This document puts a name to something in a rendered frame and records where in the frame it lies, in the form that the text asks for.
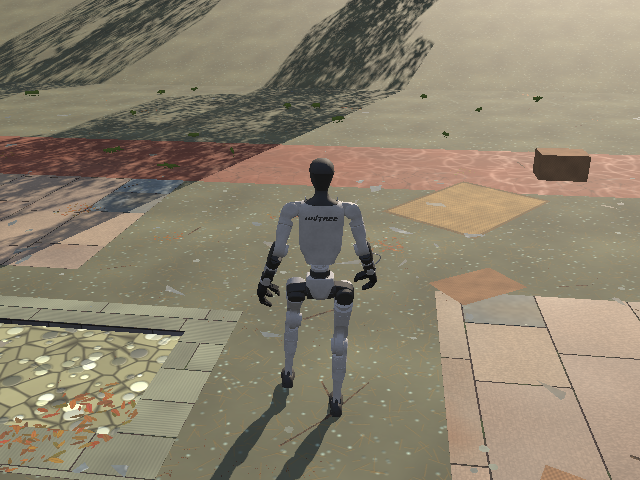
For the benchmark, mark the robot left hand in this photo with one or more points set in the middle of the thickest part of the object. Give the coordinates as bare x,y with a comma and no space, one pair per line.
262,291

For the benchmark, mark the right robot forearm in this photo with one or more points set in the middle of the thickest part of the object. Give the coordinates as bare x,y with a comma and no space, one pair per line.
368,262

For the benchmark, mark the robot right hand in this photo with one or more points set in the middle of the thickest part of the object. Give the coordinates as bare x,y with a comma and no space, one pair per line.
362,275

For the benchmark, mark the left robot upper arm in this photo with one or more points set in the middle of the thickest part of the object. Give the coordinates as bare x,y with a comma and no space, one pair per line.
289,211

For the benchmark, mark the left robot forearm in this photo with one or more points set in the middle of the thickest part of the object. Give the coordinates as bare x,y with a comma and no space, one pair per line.
270,268

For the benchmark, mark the robot head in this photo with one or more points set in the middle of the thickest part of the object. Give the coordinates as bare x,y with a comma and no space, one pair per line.
321,174

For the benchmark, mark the right robot upper arm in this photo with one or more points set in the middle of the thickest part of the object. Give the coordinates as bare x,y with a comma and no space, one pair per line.
352,211

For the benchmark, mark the right robot foot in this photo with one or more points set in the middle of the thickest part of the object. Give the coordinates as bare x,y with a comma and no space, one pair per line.
336,408

